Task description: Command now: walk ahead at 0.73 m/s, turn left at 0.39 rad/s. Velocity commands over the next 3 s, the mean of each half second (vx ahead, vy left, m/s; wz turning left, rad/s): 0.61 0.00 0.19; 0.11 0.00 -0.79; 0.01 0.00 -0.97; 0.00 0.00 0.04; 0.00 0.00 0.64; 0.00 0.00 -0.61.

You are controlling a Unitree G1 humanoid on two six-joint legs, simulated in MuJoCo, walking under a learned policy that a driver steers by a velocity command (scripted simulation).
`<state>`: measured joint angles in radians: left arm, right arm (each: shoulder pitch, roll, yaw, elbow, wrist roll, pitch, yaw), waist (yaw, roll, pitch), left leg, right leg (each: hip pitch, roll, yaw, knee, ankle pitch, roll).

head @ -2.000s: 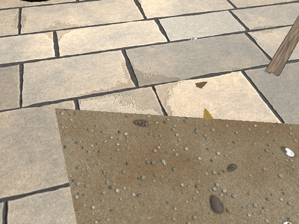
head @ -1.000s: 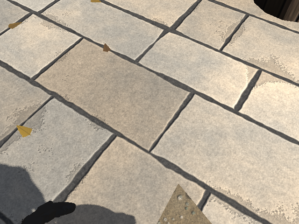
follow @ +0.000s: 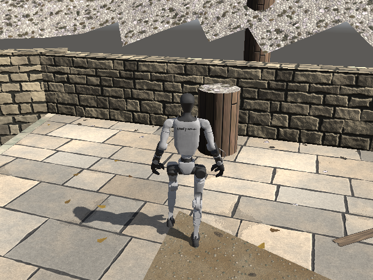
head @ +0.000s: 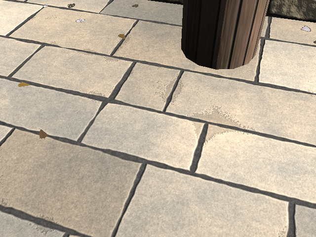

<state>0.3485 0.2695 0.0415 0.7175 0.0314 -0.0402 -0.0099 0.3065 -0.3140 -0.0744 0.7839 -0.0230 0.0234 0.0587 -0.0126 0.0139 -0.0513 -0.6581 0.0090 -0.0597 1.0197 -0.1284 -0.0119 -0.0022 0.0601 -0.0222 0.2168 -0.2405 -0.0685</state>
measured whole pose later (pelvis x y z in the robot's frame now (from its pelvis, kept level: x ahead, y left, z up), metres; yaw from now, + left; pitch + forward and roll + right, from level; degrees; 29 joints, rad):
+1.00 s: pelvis +0.47 +0.15 -0.02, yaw -16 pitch +0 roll +1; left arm 0.29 0.31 0.10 0.75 0.01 0.05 0.00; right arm 0.04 -0.23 -0.02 0.67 -0.02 0.03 -0.03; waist 0.06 0.00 0.10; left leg -0.52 0.02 -0.11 1.01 -0.41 -0.06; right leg -0.36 0.17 0.07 0.46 -0.09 -0.13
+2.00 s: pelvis +0.51 +0.21 -0.01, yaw -41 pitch -1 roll +0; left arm 0.09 0.22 0.01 0.70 0.03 0.03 0.04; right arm 0.32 -0.29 -0.07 0.76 -0.01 0.09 0.04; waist -0.05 0.02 0.08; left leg -0.41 0.04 0.07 0.93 -0.43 -0.04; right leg -0.18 -0.05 -0.19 0.47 -0.27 -0.03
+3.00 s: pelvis +0.54 +0.21 +0.00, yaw -45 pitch +2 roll +1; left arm 0.27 0.34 0.09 0.73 0.00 0.06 0.00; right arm 0.11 -0.33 -0.04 0.68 -0.02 0.05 -0.02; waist 0.03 0.02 0.08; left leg -0.49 -0.03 -0.11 0.88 -0.38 -0.06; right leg -0.23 0.15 0.26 0.45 -0.21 -0.07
